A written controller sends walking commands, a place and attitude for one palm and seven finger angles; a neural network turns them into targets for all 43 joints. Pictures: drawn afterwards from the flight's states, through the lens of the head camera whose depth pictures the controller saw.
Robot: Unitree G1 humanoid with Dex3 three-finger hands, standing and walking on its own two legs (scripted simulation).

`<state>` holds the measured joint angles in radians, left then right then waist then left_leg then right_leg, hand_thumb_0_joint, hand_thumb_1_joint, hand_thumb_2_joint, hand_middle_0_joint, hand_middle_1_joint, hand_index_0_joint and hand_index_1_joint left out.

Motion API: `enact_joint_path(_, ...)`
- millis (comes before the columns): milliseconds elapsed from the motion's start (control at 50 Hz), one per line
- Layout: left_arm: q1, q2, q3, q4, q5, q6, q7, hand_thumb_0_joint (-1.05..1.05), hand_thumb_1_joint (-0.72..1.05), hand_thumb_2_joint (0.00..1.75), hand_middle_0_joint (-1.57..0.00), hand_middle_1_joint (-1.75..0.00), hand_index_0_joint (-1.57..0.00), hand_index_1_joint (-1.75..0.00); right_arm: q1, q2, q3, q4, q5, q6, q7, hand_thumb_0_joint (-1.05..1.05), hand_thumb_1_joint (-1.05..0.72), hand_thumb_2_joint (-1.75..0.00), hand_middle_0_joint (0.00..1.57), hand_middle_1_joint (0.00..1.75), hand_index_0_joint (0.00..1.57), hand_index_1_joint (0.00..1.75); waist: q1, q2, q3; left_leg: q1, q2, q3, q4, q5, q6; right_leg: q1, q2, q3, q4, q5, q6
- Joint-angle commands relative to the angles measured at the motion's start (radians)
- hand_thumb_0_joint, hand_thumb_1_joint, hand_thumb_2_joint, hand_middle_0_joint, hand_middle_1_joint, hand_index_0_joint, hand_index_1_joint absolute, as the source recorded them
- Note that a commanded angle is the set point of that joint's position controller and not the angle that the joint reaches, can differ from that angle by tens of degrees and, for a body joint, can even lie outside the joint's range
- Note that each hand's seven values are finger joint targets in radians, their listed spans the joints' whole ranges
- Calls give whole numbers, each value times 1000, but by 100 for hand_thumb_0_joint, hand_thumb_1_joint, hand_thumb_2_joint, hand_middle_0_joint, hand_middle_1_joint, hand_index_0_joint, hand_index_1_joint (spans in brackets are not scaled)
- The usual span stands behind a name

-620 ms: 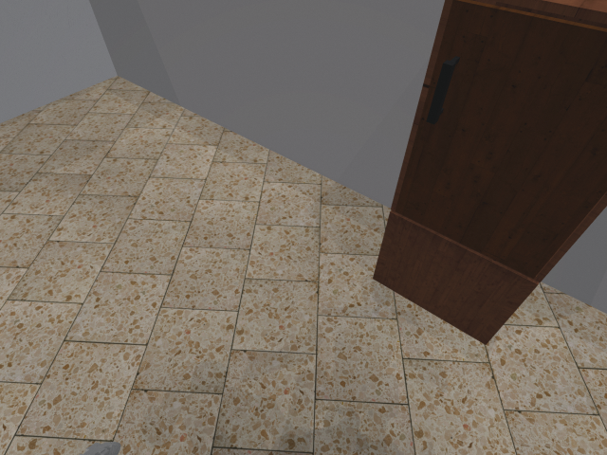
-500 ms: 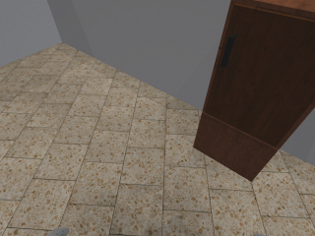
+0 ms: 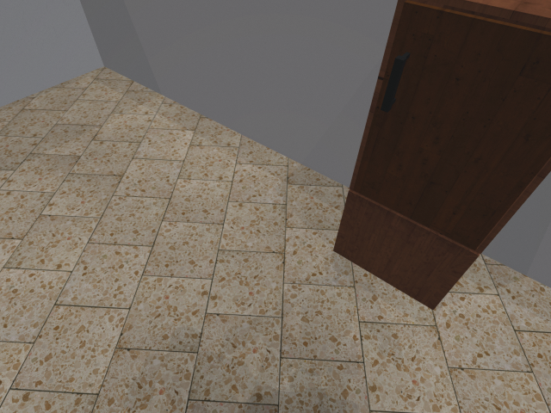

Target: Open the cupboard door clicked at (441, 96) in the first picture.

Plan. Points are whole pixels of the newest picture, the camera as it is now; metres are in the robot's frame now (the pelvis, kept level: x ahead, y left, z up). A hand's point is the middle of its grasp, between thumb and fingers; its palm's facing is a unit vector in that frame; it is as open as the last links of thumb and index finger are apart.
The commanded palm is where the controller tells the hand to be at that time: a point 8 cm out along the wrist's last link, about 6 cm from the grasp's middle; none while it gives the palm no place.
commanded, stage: stand and wait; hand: left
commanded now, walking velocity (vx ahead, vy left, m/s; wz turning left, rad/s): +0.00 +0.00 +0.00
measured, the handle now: (396, 82) +0.85 -0.25 +0.08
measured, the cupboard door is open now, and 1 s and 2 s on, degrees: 0 0 0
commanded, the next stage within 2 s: look at it before walking up in 0.20 s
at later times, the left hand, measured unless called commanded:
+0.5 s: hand out of the picture +0.08 +0.24 -0.15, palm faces -0.04 -0.94 -0.33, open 7.4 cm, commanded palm none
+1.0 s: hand out of the picture +0.08 +0.24 -0.15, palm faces -0.04 -0.94 -0.34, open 7.4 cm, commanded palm none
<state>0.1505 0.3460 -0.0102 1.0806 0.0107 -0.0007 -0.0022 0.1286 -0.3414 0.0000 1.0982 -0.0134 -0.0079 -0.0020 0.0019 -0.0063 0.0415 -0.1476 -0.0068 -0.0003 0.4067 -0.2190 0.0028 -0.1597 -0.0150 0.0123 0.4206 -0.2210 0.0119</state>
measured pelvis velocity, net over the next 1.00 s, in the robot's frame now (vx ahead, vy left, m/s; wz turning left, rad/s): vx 0.01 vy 0.00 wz -0.01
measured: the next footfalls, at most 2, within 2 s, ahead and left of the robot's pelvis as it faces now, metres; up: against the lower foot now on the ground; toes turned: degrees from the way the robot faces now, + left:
left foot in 1.76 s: +0.05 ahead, +0.12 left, +0.00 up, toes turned -24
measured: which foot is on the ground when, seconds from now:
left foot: down 0.00-1.00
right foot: down 0.00-1.00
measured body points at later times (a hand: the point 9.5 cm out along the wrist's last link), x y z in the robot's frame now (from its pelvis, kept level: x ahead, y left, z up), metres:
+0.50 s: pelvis +0.00 +0.00 +0.00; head +0.01 +0.00 +0.45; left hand +0.08 +0.29 -0.13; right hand +0.08 -0.30 -0.13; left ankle +0.00 +0.12 -0.74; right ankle +0.01 -0.13 -0.74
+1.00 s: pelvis +0.01 +0.00 +0.00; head +0.02 -0.01 +0.45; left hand +0.09 +0.29 -0.13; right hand +0.10 -0.30 -0.13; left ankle +0.00 +0.12 -0.74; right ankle +0.01 -0.13 -0.74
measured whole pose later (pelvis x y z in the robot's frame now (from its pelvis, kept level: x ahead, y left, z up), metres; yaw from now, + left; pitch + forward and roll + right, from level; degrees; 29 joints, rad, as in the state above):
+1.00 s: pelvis +0.01 +0.00 +0.00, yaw -1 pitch -2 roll +0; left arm 0.13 0.34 -0.01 1.08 0.01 0.00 0.00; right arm 0.10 -0.34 0.00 1.11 -0.01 -0.01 0.00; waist 0.01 0.00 0.05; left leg -0.13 0.00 0.01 0.37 -0.21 0.00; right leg -0.15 -0.01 0.02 0.39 -0.21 0.01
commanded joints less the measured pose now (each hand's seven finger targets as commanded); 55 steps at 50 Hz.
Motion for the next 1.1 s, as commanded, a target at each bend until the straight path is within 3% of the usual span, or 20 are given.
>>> enact_joint_path(0,-59,200,44,-66,-1,-24,14,0,90,90,-20,-30,-20,-30,-63,-199,-42,-65,4,-25,-8,0,-90,-90,20,30,20,30,-1,0,-53,-5,118,-101,-89,82,29,-8,-103,101,-89,59,-44)
enact_joint_path(240,-59,201,42,-57,0,-25,14,0,90,90,-20,-30,-20,-30,-56,-202,-41,-47,4,-25,-7,0,-90,-90,20,30,20,30,-2,-1,-49,1,119,-102,-99,77,26,-18,-103,107,-99,51,-42)
enact_joint_path(920,-64,205,46,-58,1,-28,14,0,90,90,-20,-30,-20,-30,-69,-206,-40,-49,5,-26,-12,0,-90,-90,20,30,20,30,-3,-5,-81,60,130,-84,-92,192,19,20,-104,104,-93,209,-44)
enact_joint_path(1000,3,92,38,-73,1,15,19,0,90,90,-20,-30,-20,-30,7,-84,-31,-62,3,-2,-22,0,-90,-90,20,30,20,30,-7,8,-79,63,145,-18,-16,218,0,-42,-89,118,-2,293,-31)
enact_joint_path(1080,27,88,57,-131,8,36,11,0,90,90,-20,-30,-20,-30,18,-105,-61,-122,0,16,-30,0,-90,-90,20,30,20,30,-7,35,-56,34,188,-18,18,156,24,-145,-45,123,109,255,-31)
